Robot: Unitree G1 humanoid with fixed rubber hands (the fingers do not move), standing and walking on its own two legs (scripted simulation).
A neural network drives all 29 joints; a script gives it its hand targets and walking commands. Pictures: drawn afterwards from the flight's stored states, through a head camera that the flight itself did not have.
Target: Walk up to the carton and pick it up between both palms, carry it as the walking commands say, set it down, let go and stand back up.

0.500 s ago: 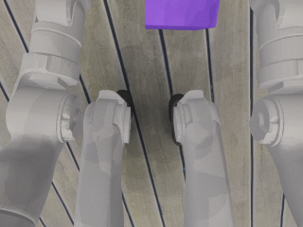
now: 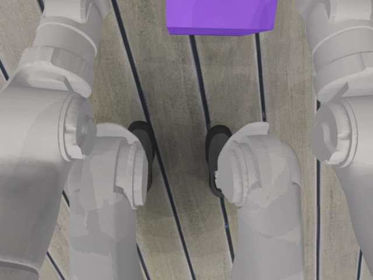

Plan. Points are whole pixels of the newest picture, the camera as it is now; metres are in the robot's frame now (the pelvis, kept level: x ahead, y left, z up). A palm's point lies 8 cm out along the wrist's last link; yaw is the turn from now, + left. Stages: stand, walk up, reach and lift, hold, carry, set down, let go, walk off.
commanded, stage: reach and lift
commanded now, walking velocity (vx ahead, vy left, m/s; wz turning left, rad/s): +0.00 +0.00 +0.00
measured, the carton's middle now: out of the picture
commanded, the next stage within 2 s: none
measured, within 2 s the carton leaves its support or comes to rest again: leaves its support in 1.72 s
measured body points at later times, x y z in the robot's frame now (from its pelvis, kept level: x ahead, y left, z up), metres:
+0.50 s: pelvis +0.01 +0.00 -0.02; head +0.39 +0.00 +0.21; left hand +0.57 +0.15 -0.22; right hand +0.56 -0.18 -0.22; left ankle +0.12 +0.12 -0.34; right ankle +0.11 -0.10 -0.34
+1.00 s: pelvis +0.01 +0.01 -0.02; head +0.39 +0.00 +0.21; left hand +0.58 +0.12 -0.21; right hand +0.56 -0.15 -0.22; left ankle +0.12 +0.12 -0.34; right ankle +0.11 -0.10 -0.34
